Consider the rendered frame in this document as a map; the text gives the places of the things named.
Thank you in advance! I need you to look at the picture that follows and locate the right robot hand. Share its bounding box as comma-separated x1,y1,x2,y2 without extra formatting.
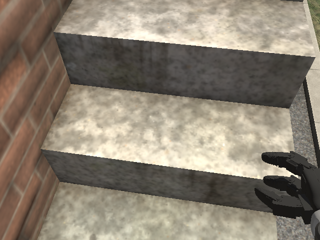
254,151,320,225

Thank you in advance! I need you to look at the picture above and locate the right robot forearm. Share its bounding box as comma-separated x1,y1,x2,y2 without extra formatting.
310,210,320,240

